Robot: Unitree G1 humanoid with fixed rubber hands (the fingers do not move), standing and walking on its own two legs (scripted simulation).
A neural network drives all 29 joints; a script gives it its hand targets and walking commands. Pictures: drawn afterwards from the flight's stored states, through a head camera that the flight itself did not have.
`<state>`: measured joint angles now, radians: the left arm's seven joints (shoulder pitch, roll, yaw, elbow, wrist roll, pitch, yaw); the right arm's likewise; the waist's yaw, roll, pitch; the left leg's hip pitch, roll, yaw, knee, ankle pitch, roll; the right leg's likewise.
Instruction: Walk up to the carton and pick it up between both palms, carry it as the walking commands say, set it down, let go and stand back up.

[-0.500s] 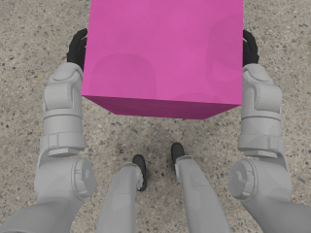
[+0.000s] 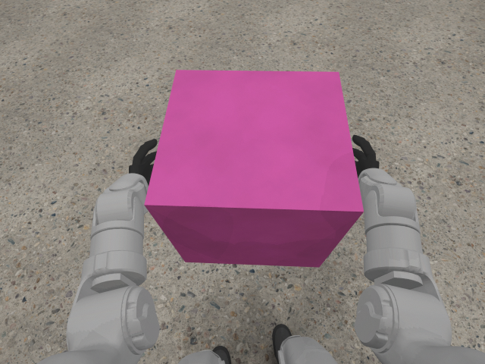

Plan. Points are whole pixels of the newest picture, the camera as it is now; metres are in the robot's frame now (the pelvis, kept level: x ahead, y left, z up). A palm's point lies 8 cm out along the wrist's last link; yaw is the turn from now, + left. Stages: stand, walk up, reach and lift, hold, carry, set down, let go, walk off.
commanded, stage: reach and lift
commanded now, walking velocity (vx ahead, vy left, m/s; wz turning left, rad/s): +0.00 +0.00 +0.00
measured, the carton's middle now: (253, 177) +0.42 -0.03 +0.00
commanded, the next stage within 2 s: hold in 0.88 s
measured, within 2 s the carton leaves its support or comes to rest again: neither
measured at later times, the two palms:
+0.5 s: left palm (133, 186) +0.40 +0.19 +0.03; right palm (346, 179) +0.38 -0.19 +0.03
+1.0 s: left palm (135, 210) +0.35 +0.17 +0.04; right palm (364, 205) +0.32 -0.21 +0.03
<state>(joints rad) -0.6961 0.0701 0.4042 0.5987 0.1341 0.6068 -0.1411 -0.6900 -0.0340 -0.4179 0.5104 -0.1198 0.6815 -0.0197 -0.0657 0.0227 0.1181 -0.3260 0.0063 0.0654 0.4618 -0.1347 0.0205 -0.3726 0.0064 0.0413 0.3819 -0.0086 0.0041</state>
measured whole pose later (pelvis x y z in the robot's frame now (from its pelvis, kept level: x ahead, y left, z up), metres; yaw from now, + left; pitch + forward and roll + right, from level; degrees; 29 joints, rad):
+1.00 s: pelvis +0.05 +0.00 +0.01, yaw +0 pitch +2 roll +1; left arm -0.21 -0.01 0.27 0.20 0.07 0.67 -0.14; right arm -0.19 0.05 -0.29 0.13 -0.15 0.72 0.08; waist -0.05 0.02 -0.06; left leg -0.26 0.00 0.06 0.37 -0.16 0.01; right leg -0.33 0.01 0.04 0.34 -0.06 0.00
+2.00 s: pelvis +0.06 +0.01 +0.00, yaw +1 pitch -4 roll +0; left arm -0.07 -0.03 0.20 0.08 0.06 0.73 -0.11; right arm -0.07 0.02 -0.25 0.02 -0.10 0.79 0.08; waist -0.04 0.03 -0.09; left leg -0.23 0.01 0.06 0.59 -0.32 0.01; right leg -0.27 0.01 0.03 0.50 -0.17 0.01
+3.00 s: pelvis -0.03 +0.13 -0.03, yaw +24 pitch +1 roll +0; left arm -0.05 -0.06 0.31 -0.28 -0.08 1.16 0.03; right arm -0.05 0.13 -0.25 -0.30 -0.01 1.19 -0.09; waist -0.04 -0.01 -0.18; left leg -0.50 -0.09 0.06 0.78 -0.30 0.11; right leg -0.46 -0.07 -0.12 0.93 -0.48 0.07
